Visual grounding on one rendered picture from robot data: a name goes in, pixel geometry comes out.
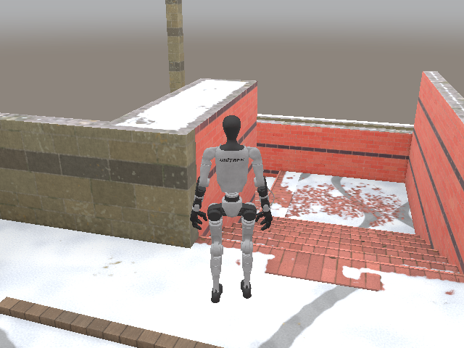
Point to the robot right upper arm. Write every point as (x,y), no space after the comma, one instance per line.
(254,153)

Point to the robot right forearm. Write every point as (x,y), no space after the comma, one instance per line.
(264,198)

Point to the right robot hand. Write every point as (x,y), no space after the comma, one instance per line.
(267,220)

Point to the robot left thigh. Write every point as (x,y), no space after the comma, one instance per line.
(215,217)

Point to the robot left upper arm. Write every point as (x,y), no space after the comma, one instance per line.
(209,154)

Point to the left robot hand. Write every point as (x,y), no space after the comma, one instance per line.
(194,219)

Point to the robot left forearm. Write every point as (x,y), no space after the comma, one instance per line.
(198,197)

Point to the left robot foot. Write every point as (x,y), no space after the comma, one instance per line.
(216,296)

